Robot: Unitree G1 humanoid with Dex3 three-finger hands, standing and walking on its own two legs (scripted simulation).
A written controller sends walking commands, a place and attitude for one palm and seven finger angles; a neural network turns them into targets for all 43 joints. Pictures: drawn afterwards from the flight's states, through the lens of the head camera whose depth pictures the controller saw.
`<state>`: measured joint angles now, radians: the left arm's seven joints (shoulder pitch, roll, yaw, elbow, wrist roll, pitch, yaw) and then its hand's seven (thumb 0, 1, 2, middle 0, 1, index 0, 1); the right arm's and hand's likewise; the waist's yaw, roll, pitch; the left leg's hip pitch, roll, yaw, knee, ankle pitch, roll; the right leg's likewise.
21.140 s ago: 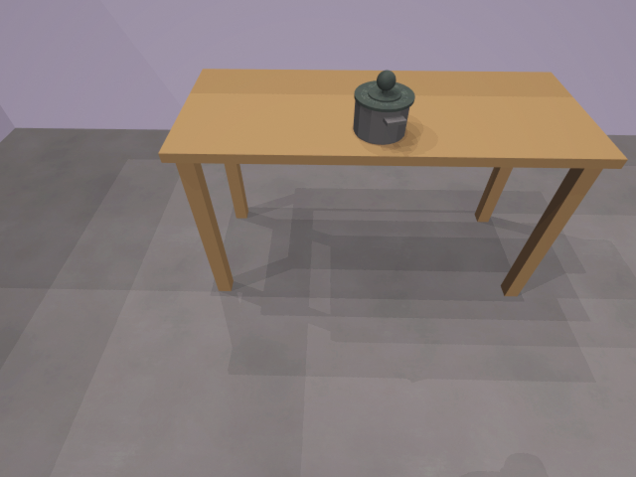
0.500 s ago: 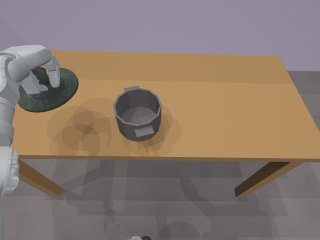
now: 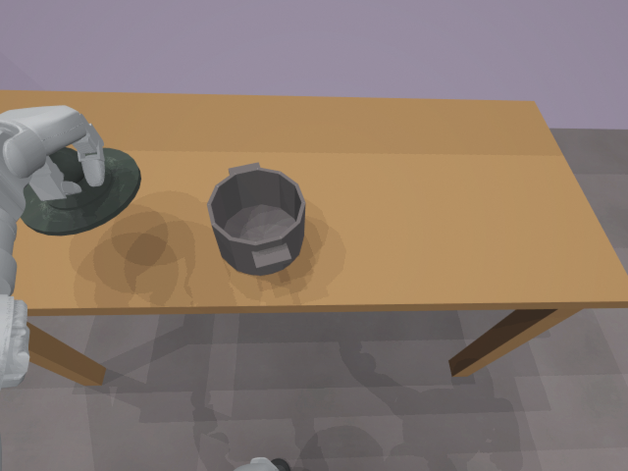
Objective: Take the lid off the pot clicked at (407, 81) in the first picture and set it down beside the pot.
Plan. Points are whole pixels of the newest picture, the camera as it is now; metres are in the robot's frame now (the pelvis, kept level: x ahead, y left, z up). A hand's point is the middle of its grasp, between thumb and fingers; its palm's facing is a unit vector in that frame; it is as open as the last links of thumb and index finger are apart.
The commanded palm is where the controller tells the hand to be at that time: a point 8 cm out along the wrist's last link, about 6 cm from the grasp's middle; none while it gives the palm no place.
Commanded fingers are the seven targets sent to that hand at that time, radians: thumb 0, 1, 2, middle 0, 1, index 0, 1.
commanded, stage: lower the lid onto the table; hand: left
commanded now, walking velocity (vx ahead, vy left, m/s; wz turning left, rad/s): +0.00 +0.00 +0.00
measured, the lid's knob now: (64, 166) +0.48 +0.32 +0.08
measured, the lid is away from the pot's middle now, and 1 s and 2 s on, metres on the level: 0.24 0.23 0.24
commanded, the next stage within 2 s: open the fingers wide in 1.80 s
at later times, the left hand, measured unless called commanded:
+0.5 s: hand (60, 193) +0.45 +0.32 +0.07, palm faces -0.45 -0.09 -0.89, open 5.1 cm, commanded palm +0.48 +0.31 +0.13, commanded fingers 0.00 0.62 1.04 -0.78 -1.00 -1.04 -1.12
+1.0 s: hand (82, 206) +0.45 +0.31 +0.04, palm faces -0.46 -0.08 -0.89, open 5.1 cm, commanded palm +0.49 +0.30 +0.10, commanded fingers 0.00 0.62 1.04 -0.78 -1.00 -1.04 -1.12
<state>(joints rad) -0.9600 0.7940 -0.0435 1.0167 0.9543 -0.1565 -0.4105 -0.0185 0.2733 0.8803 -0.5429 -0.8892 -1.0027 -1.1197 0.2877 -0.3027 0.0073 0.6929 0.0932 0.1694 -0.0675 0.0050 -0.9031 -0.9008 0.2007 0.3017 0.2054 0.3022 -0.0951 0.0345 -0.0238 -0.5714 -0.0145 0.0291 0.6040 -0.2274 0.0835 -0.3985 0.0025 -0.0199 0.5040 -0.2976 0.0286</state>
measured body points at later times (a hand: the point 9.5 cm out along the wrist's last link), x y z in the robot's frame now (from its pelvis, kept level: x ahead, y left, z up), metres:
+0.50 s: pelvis +0.00 +0.01 -0.01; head +0.08 +0.03 +0.44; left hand +0.47 +0.32 +0.12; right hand +0.03 -0.28 -0.12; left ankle +0.04 +0.06 -0.73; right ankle -0.04 -0.15 -0.73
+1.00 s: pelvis -0.01 +0.02 -0.01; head +0.08 +0.04 +0.43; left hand +0.47 +0.31 +0.09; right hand +0.00 -0.27 -0.13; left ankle +0.04 +0.06 -0.73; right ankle -0.04 -0.15 -0.73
